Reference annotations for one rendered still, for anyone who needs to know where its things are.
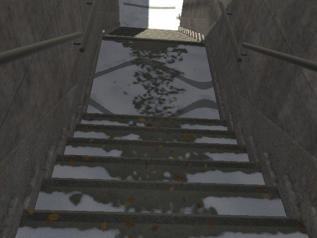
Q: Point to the stairs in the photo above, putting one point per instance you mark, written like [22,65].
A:
[140,176]
[151,34]

